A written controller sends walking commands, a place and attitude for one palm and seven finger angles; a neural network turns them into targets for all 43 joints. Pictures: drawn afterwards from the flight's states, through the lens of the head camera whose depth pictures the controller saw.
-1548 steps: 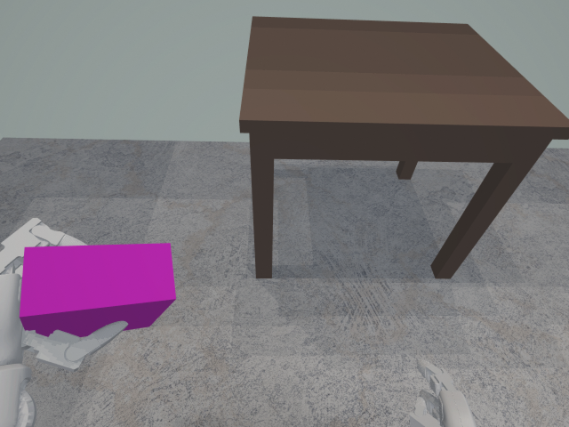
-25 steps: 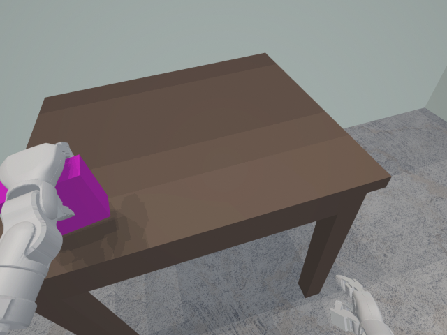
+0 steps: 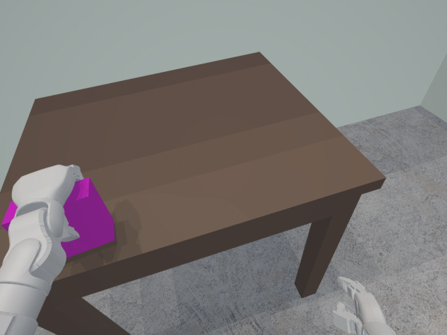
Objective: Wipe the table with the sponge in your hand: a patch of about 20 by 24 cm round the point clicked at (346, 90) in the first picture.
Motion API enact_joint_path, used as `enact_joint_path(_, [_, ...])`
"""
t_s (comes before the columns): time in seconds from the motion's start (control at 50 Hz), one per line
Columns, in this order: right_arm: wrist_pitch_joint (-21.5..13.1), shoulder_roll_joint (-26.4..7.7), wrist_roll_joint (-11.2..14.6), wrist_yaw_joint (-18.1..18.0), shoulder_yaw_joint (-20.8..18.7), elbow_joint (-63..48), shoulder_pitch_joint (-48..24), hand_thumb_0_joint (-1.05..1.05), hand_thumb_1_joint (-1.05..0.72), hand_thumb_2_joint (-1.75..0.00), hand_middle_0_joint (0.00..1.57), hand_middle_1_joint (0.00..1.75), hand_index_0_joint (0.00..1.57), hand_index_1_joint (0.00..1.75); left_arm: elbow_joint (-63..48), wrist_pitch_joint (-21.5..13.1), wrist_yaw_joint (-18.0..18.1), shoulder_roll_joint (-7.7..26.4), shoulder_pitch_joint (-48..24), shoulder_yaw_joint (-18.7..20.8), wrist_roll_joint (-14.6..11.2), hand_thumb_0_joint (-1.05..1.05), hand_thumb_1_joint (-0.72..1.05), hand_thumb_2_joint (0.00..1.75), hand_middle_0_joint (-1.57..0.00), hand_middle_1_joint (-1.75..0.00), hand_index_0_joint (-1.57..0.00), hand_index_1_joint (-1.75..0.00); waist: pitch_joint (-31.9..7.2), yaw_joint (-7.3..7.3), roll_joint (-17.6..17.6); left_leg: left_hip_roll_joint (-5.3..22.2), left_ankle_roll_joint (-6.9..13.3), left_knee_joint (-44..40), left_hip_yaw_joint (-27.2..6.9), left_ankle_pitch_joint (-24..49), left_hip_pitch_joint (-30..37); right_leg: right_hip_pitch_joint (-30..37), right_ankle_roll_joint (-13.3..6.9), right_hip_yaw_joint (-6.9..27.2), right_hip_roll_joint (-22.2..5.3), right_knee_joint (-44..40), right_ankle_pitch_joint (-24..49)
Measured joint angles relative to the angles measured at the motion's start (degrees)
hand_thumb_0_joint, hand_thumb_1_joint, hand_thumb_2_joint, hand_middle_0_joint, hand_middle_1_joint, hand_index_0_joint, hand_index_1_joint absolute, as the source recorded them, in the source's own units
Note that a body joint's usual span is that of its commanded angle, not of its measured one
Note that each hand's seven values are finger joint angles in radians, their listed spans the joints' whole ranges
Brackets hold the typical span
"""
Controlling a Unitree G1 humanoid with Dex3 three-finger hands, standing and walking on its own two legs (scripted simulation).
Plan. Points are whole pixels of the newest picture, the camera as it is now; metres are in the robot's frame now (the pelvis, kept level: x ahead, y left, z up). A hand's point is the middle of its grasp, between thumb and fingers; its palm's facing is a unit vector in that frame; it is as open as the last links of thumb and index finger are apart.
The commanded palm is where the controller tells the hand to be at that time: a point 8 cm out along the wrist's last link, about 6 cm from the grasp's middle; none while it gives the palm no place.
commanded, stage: lower the sponge onto the table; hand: left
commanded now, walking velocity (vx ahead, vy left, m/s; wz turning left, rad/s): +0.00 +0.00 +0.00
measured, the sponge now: (70, 229) +0.27 +0.34 +0.05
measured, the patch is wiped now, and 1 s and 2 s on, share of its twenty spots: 0.05 0.10 0.20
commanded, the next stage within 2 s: wipe forward along the first lane in 0.68 s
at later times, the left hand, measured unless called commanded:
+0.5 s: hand (72, 211) +0.28 +0.32 +0.09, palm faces -0.04 -0.03 -1.00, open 10.1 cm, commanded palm +0.26 +0.32 +0.16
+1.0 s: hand (73, 203) +0.30 +0.33 +0.09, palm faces -0.04 -0.03 -1.00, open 10.1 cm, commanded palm +0.29 +0.33 +0.14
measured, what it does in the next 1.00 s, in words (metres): stands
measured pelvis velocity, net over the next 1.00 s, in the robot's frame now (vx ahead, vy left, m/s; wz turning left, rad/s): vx -0.01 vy -0.01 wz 0.02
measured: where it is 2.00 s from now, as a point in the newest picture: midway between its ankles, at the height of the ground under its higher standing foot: outside the picture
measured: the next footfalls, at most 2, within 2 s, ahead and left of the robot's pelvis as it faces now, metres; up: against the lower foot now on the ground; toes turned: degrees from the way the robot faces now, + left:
none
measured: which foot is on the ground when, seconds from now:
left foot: down 0.00-1.00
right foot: down 0.00-1.00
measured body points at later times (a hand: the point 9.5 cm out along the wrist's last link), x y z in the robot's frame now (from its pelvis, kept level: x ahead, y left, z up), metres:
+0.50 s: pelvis +0.00 -0.01 +0.00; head +0.00 -0.04 +0.45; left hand +0.28 +0.32 +0.15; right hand +0.21 -0.24 -0.10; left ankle +0.03 +0.09 -0.74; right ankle -0.05 -0.10 -0.74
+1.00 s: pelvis -0.01 -0.01 +0.00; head -0.01 -0.04 +0.44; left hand +0.30 +0.32 +0.15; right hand +0.19 -0.24 -0.11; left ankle +0.03 +0.09 -0.74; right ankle -0.05 -0.10 -0.74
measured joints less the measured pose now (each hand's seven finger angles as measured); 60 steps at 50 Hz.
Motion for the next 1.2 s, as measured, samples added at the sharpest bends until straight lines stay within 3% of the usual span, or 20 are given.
enact_joint_path(0.08, [-1.11,-0.48,-0.59,-1.48,-0.45,-0.74,1.46,0.01,-0.90,-0.90,0.20,0.30,0.20,0.30,-5.41,-6.53,-0.63,0.33,4.12,-0.03,1.04,0.00,-0.50,1.03,-0.72,-1.35,-0.74,-1.34,0.73,0.52,-1.07,-0.03,-0.12,1.36,-0.61,-1.05,0.42,0.86,-0.27,-0.62,0.10,0.76,-0.94])
enact_joint_path(0.14, [-2.00,-0.27,-1.04,-2.15,-0.83,-0.35,1.64,0.01,-0.90,-0.90,0.20,0.30,0.20,0.30,-6.87,-11.60,2.05,0.91,4.15,0.45,1.02,0.00,-0.50,1.03,-0.73,-1.34,-0.74,-1.34,1.29,1.16,-1.76,0.08,-0.39,1.85,-0.89,-1.34,0.49,1.06,-0.56,-0.89,0.27,1.07,-1.20])
enact_joint_path(0.18, [-2.01,-0.06,-0.96,-2.09,-0.88,0.01,1.07,0.01,-0.90,-0.90,0.20,0.30,0.20,0.30,-5.79,-12.66,3.76,0.85,3.17,0.98,0.86,0.00,-0.50,1.03,-0.73,-1.34,-0.74,-1.34,1.63,1.35,-1.85,0.25,-0.57,1.88,-0.83,-1.26,0.31,0.79,-0.73,-0.81,0.41,1.19,-1.12])
enact_joint_path(0.28, [-1.19,0.69,-0.86,-1.34,-0.76,0.26,-0.18,0.01,-0.90,-0.90,0.20,0.30,0.20,0.30,-1.09,-10.37,6.08,0.76,1.23,2.72,0.80,0.00,-0.50,1.03,-0.73,-1.34,-0.74,-1.34,1.41,0.91,-1.53,0.66,-0.83,1.46,-0.38,-0.73,-0.73,-0.68,-0.90,-0.32,0.72,1.28,-0.64])
enact_joint_path(0.38, [-0.82,0.80,-0.61,-1.01,-0.77,-0.04,0.41,0.01,-0.90,-0.90,0.20,0.30,0.20,0.30,0.09,-8.19,5.27,0.24,2.24,2.81,0.24,0.00,-0.50,1.03,-0.73,-1.34,-0.74,-1.34,0.49,0.25,-0.86,0.70,-0.79,1.67,-0.39,-0.86,-1.31,-1.15,-0.82,-0.32,0.77,1.32,-0.68])
enact_joint_path(0.54, [-0.88,0.57,-0.77,-1.39,-1.05,0.17,1.66,0.01,-0.90,-0.90,0.20,0.30,0.20,0.30,-1.50,-10.96,5.42,-0.13,4.05,2.36,0.91,0.00,-0.50,1.03,-0.72,-1.34,-0.73,-1.34,0.11,0.14,-1.05,0.54,-0.67,2.53,-0.53,-1.45,-1.32,-1.05,-0.76,-0.50,0.66,2.08,-1.29])
enact_joint_path(0.82, [-0.41,0.48,-0.35,-1.08,-1.48,0.33,1.62,0.01,-0.90,-0.90,0.20,0.30,0.20,0.30,0.13,-10.55,7.40,-1.14,2.99,1.88,1.30,0.00,-0.50,1.03,-0.73,-1.34,-0.74,-1.33,-0.47,0.16,-1.01,0.51,-0.58,2.95,-0.44,-1.16,-2.47,-2.38,-0.64,-0.48,0.60,2.89,-1.22])
enact_joint_path(1.02, [-0.07,0.63,0.08,-1.91,-0.81,1.74,1.37,0.01,-0.90,-0.90,0.20,0.30,0.20,0.30,11.29,-11.04,5.87,-0.41,-7.61,0.66,2.72,0.01,-0.51,1.03,-0.74,-1.32,-0.75,-1.32,-0.52,-0.35,-1.66,0.45,-0.89,3.51,-1.44,-0.55,-4.43,-4.20,-0.94,-1.55,0.68,3.74,-1.14])
enact_joint_path(1.2, [0.91,-0.09,-0.01,-1.73,-1.66,1.73,4.46,0.01,-0.90,-0.90,0.20,0.30,0.20,0.30,19.96,-15.66,3.99,1.89,-12.51,2.75,4.40,0.02,-0.52,1.03,-0.74,-1.31,-0.75,-1.32,-1.62,-1.96,-1.84,1.23,-1.12,5.00,-1.25,-1.19,-7.04,-6.60,-1.23,-1.29,1.44,4.43,-1.13])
